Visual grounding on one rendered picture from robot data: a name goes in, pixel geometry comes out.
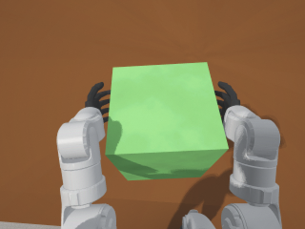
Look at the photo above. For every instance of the robot right hand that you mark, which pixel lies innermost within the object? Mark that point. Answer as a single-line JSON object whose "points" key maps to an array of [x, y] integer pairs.
{"points": [[230, 98]]}

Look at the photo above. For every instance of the robot right shin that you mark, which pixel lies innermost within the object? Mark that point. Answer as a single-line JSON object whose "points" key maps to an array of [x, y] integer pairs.
{"points": [[193, 211]]}

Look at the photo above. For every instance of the robot left hand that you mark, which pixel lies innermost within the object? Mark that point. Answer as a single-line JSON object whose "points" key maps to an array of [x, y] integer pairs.
{"points": [[94, 97]]}

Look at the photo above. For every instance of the robot right thigh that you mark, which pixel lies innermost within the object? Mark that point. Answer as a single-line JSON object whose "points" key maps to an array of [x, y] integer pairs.
{"points": [[196, 221]]}

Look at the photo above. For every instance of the right robot forearm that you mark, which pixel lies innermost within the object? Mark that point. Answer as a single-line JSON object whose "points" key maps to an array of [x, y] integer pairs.
{"points": [[256, 145]]}

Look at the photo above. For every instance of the robot left upper arm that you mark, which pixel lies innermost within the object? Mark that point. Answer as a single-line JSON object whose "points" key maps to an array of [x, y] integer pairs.
{"points": [[96, 216]]}

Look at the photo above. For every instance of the robot right upper arm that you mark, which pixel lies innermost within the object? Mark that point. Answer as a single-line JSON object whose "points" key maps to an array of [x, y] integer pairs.
{"points": [[246, 216]]}

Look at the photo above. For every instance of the left robot forearm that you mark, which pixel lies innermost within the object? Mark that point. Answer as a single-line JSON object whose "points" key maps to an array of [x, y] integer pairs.
{"points": [[80, 160]]}

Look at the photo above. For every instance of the carton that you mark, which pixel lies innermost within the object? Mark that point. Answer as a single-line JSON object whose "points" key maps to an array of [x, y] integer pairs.
{"points": [[164, 121]]}

